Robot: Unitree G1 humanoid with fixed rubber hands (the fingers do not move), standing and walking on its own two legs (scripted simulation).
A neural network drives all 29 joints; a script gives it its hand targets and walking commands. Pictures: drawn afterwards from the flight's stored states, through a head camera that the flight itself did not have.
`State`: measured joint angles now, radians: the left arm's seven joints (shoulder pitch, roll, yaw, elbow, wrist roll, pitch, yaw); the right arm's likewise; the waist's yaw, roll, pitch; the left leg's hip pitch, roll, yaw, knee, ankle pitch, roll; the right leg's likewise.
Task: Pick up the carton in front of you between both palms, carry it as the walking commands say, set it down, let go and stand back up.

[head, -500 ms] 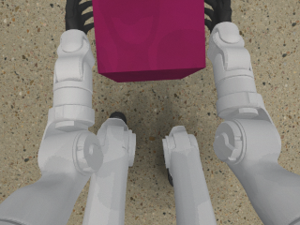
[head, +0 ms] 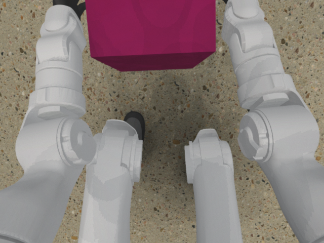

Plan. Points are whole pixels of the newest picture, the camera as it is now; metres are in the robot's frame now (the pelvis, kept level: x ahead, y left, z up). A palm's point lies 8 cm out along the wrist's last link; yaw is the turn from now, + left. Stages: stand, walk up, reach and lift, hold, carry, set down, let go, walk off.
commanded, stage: set down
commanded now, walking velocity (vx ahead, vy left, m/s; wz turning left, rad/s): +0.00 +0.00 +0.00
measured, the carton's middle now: (153, 17) +0.53 +0.09 -0.25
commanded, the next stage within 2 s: none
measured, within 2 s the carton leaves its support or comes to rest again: rests again in 0.92 s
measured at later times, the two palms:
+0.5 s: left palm (67, 12) +0.51 +0.24 -0.17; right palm (231, 0) +0.55 -0.06 -0.18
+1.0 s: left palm (70, 24) +0.49 +0.25 -0.20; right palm (241, 11) +0.55 -0.09 -0.21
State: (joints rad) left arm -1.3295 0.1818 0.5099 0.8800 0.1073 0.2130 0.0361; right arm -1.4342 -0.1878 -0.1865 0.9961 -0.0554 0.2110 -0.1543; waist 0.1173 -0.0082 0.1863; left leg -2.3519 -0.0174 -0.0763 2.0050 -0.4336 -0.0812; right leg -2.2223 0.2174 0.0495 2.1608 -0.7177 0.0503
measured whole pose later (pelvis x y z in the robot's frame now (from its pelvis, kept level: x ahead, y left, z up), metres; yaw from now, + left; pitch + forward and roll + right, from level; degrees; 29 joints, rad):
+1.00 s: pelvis -0.01 +0.01 -0.02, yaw +0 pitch +38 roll +2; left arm -1.44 0.32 0.47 1.20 0.00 0.04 0.04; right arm -1.52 -0.32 -0.07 1.11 -0.01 0.11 -0.07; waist 0.11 0.01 0.40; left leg -2.30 0.01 -0.03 2.08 -0.44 -0.05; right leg -2.19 0.13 0.04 2.23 -0.70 0.03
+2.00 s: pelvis +0.01 +0.02 +0.16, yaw -2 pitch +48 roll -1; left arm -1.09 0.23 0.35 0.74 -0.08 0.21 0.07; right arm -1.28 -0.36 -0.16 0.93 0.02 0.23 -0.02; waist 0.13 -0.04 -0.05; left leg -1.94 -0.01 -0.03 1.45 -0.35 -0.02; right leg -1.85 0.07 0.04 1.55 -0.54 0.02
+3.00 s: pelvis +0.11 +0.03 +0.37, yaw +0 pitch +11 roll +0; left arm 0.17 0.19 0.04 0.41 -0.02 0.01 -0.07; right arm 0.03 -0.18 -0.10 0.53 -0.04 -0.01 0.01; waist 0.06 0.01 0.02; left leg -0.51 -0.03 -0.04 0.52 -0.20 0.00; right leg -0.41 0.01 0.06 0.55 -0.33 0.01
